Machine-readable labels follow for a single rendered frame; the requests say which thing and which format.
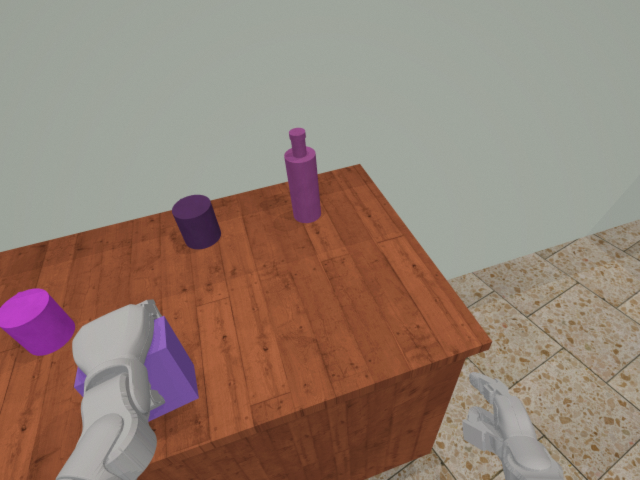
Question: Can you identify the right robot forearm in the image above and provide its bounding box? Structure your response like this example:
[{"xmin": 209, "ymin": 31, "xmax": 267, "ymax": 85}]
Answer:
[{"xmin": 502, "ymin": 435, "xmax": 564, "ymax": 480}]

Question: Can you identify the left robot hand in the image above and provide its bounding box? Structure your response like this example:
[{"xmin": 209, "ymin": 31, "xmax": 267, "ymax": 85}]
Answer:
[{"xmin": 72, "ymin": 299, "xmax": 165, "ymax": 411}]

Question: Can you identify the right robot hand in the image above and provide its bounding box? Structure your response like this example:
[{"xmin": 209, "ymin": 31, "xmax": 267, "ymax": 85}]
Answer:
[{"xmin": 462, "ymin": 372, "xmax": 537, "ymax": 462}]

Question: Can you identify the left robot forearm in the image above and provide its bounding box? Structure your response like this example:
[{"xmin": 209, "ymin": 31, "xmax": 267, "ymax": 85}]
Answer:
[{"xmin": 56, "ymin": 358, "xmax": 157, "ymax": 480}]

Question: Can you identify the table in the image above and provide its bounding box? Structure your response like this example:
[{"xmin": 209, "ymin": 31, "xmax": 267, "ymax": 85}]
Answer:
[{"xmin": 0, "ymin": 164, "xmax": 492, "ymax": 480}]

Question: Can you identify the sponge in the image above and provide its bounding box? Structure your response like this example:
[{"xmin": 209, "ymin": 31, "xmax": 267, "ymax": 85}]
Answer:
[{"xmin": 74, "ymin": 316, "xmax": 199, "ymax": 422}]

